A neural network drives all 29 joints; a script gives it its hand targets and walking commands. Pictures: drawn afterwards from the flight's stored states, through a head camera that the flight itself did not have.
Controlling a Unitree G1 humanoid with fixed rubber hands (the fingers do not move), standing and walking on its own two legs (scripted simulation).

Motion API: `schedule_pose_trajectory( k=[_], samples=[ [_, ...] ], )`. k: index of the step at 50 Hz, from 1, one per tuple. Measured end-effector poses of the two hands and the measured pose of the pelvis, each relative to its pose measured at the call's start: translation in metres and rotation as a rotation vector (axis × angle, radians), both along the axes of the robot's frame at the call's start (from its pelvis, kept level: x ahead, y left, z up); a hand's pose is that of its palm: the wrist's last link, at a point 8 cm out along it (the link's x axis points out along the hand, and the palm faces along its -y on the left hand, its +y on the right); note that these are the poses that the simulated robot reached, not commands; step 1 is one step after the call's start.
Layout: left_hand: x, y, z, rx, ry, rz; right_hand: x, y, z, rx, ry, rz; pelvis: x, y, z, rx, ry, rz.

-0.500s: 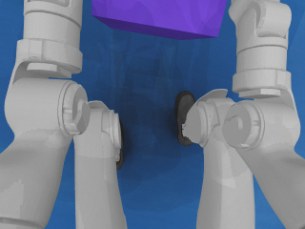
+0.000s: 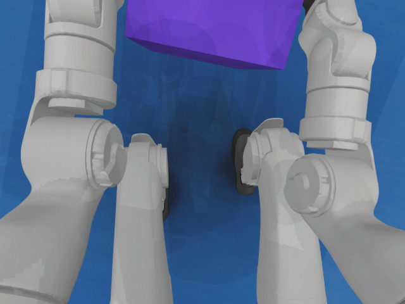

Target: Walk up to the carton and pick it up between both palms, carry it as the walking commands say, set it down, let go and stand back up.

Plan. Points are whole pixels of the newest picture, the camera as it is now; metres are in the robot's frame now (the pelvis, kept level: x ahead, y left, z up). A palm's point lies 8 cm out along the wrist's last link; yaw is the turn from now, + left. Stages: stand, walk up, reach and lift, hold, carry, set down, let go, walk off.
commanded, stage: reach and lift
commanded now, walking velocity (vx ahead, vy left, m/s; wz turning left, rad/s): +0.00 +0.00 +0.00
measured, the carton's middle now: out of the picture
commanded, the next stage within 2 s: none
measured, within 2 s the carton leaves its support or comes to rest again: neither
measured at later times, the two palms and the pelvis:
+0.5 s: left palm out of the picture +0.56 +0.10 +0.01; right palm out of the picture +0.50 -0.18 +0.00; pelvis +0.00 +0.00 +0.05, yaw +1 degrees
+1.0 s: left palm out of the picture +0.53 +0.11 +0.11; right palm out of the picture +0.47 -0.17 +0.11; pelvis +0.05 +0.01 +0.13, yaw +1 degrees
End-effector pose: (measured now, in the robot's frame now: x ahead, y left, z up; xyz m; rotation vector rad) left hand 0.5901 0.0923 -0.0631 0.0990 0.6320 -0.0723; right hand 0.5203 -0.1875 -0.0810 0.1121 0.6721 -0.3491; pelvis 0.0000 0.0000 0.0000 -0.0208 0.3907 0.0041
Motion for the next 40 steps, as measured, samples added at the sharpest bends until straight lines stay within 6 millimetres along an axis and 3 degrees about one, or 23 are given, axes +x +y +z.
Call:
schedule_pose_trajectory(
  k=[9,23,32,40],
  samples=[
    [-0.015,-0.003,0.023,-0.001,0.004,-0.005,-0.016,-0.003,0.024,0.003,0.002,-0.009,-0.005,-0.002,0.019,0.004,-0.04,0.005],
    [-0.026,0.004,0.071,0.004,-0.007,0.009,-0.021,0.003,0.074,0.011,-0.013,-0.001,-0.006,-0.003,0.048,0.008,-0.07,0.011],
    [-0.035,0.012,0.109,0.003,0.007,0.023,-0.026,0.009,0.114,0.009,0.0,0.012,0.007,-0.003,0.066,0.008,-0.007,0.013],
    [-0.058,0.022,0.154,0.011,0.074,0.045,-0.042,0.019,0.162,0.007,0.069,0.043,0.035,-0.003,0.097,0.009,0.115,0.015]
  ],
)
